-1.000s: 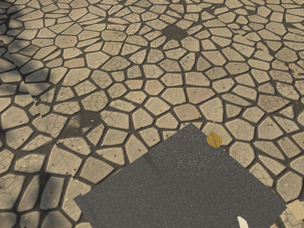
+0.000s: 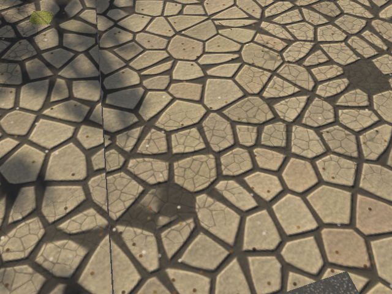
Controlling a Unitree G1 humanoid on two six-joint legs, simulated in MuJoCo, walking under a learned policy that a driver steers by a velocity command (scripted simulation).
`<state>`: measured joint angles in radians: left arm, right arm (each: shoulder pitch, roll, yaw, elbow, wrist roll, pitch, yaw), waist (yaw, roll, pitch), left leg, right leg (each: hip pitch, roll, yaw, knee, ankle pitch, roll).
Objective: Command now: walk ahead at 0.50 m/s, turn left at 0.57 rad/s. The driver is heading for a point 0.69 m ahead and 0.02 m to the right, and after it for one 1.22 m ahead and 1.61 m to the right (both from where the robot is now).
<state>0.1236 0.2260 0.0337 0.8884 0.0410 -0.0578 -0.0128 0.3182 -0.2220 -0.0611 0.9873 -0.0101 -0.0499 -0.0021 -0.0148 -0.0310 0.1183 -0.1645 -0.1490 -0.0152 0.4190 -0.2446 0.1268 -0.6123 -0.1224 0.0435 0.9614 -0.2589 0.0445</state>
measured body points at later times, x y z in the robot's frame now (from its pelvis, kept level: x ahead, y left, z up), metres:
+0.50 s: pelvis +0.27 -0.04 +0.01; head +0.29 -0.04 +0.46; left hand +0.20 +0.21 -0.12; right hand +0.46 -0.26 -0.12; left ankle +0.31 +0.11 -0.68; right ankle +0.27 -0.15 -0.74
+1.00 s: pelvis +0.49 +0.06 +0.01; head +0.52 +0.07 +0.46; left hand +0.57 +0.32 -0.13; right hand +0.51 -0.19 -0.13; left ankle +0.42 +0.12 -0.74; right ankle +0.63 -0.06 -0.68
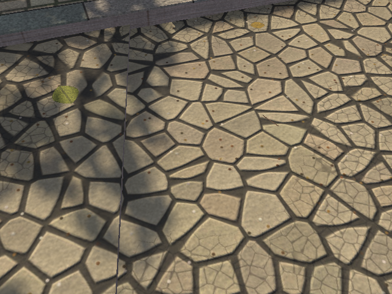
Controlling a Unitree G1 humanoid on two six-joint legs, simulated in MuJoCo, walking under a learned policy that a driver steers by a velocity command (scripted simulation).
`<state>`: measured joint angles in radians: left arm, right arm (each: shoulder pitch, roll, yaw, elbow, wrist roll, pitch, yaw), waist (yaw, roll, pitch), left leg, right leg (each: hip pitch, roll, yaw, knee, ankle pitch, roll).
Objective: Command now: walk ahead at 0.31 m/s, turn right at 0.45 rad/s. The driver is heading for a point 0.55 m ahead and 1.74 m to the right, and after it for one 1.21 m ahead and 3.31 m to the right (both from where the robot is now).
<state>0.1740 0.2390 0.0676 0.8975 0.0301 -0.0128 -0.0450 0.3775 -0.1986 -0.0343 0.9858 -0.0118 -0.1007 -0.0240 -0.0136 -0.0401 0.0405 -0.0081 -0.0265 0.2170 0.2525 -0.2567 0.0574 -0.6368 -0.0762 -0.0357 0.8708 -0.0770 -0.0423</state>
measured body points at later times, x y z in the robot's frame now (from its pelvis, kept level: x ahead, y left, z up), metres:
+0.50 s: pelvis +0.12 -0.02 -0.01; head +0.15 -0.04 +0.44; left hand +0.27 +0.23 -0.13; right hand +0.17 -0.30 -0.14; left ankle +0.20 +0.14 -0.69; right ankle +0.18 -0.08 -0.74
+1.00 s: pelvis +0.14 +0.03 +0.00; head +0.18 +0.04 +0.45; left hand +0.39 +0.20 -0.14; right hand +0.09 -0.26 -0.10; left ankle +0.19 +0.11 -0.74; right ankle +0.04 -0.07 -0.67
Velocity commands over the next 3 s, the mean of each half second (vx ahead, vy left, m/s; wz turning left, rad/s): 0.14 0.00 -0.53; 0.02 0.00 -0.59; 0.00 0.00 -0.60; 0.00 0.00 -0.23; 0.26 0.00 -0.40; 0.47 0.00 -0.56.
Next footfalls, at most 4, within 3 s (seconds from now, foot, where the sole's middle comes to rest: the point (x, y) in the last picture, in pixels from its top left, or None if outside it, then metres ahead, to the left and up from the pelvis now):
0.16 right None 0.22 -0.09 -0.78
0.72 left None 0.22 0.09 -0.78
1.18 right None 0.08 -0.07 -0.78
1.72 left None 0.24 0.03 -0.78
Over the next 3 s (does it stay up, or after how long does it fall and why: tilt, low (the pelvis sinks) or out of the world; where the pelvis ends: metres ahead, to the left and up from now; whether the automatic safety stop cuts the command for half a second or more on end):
stays up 0.15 -0.38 0.00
